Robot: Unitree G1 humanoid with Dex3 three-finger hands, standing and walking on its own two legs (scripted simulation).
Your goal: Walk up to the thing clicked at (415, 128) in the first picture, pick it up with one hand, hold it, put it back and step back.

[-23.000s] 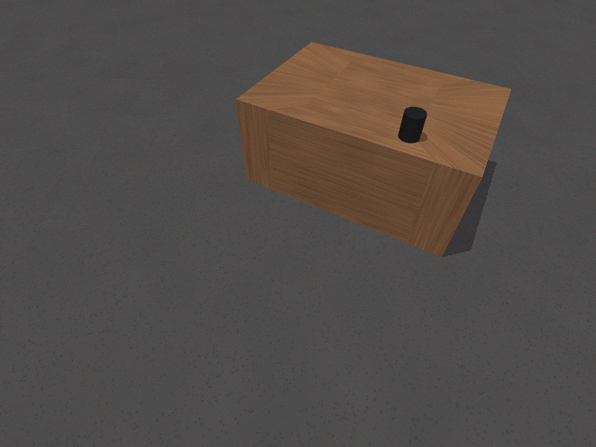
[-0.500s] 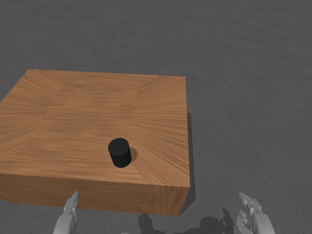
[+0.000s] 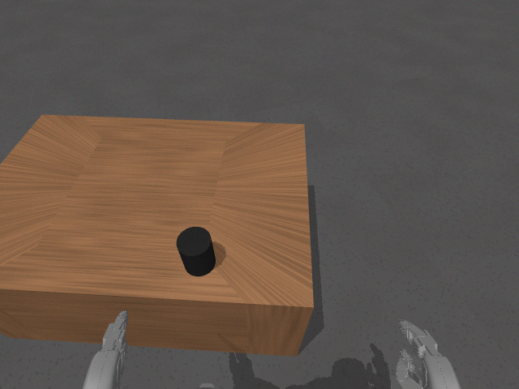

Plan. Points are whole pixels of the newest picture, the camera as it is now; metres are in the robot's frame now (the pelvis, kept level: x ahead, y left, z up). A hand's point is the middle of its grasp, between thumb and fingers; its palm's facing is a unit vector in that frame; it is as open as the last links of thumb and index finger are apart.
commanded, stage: home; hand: left
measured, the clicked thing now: (197, 252) +0.48 +0.17 -0.22
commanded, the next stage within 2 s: stand in 1.44 s
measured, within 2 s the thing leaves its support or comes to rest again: neither
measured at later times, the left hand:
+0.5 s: hand (144, 377) +0.17 +0.18 -0.05, palm faces +0.11 -0.97 -0.23, open 17.2 cm
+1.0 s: hand (140, 381) +0.17 +0.19 -0.05, palm faces +0.13 -0.96 -0.25, open 17.2 cm
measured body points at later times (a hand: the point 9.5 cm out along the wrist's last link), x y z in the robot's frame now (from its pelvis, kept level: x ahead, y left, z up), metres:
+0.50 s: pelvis +0.00 +0.01 +0.00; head +0.03 +0.00 +0.45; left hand +0.16 +0.23 -0.03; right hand +0.16 -0.22 -0.04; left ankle +0.05 +0.15 -0.68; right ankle -0.03 -0.13 -0.68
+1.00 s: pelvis +0.00 +0.01 +0.00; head +0.02 +0.01 +0.45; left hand +0.16 +0.24 -0.03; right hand +0.15 -0.23 -0.07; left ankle +0.05 +0.15 -0.68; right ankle -0.03 -0.13 -0.68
